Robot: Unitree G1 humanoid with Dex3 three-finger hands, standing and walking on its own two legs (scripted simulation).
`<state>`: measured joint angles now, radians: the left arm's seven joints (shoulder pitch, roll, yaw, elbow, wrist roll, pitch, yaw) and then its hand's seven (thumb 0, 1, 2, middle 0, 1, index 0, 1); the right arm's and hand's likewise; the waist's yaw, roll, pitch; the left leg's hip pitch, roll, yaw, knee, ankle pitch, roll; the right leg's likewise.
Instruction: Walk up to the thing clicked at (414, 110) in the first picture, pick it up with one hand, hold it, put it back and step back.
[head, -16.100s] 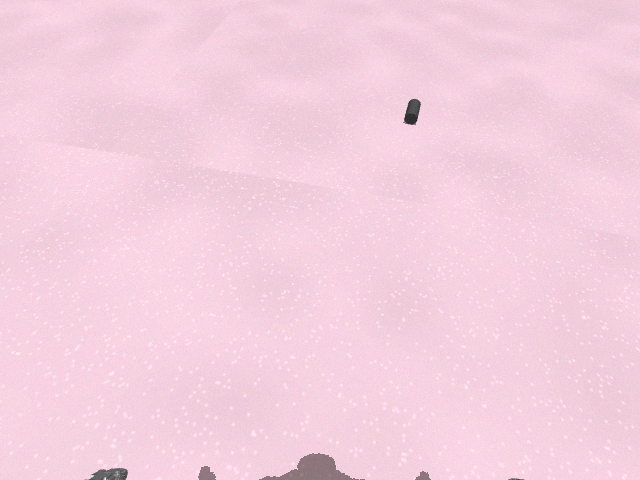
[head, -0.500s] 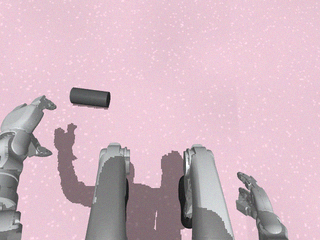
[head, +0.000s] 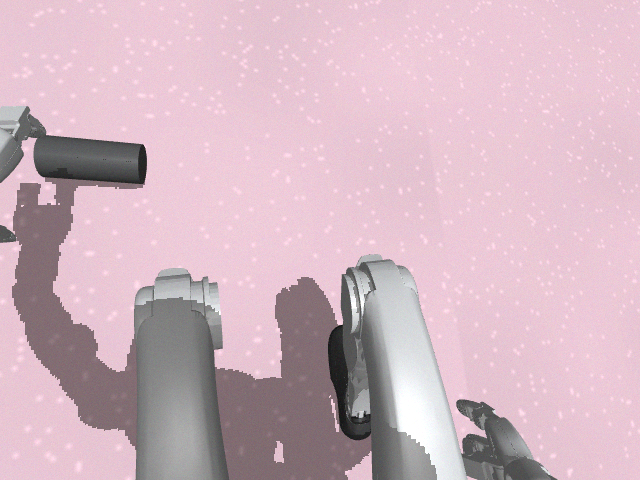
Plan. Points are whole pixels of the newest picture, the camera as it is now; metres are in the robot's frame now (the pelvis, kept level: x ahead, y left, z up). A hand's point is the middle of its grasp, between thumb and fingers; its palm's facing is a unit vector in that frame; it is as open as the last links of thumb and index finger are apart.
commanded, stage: rise first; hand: left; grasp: from above
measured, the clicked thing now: (94, 160) +0.54 +0.32 -0.32
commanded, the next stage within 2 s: none
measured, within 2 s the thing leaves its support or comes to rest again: neither
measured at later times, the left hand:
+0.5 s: hand (14, 175) +0.46 +0.36 -0.17, palm faces -0.47 -0.03 -0.88, open 14.2 cm
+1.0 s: hand (32, 164) +0.48 +0.35 -0.19, palm faces -0.48 -0.03 -0.88, open 14.1 cm
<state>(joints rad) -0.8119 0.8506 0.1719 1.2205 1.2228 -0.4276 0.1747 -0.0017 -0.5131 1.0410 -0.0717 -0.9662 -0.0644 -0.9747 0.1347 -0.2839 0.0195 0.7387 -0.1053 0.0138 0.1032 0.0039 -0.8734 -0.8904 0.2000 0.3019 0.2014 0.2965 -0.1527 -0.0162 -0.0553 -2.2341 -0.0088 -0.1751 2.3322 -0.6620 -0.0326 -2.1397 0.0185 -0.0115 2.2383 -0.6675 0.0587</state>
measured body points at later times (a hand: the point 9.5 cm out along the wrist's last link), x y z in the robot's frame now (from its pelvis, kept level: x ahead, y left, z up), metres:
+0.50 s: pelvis +0.01 +0.01 -0.03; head +0.24 +0.12 +0.35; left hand +0.48 +0.36 -0.12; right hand +0.08 -0.27 -0.12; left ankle +0.08 +0.13 -0.32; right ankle +0.11 -0.15 -0.32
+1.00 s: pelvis +0.02 +0.01 -0.04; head +0.26 +0.10 +0.33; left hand +0.50 +0.35 -0.14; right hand +0.06 -0.27 -0.13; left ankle +0.08 +0.13 -0.32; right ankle +0.11 -0.15 -0.32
